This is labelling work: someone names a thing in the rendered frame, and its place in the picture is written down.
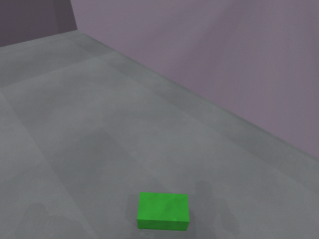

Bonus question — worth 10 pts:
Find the carton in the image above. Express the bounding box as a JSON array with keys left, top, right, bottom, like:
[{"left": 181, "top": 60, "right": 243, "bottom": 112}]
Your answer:
[{"left": 137, "top": 192, "right": 189, "bottom": 231}]

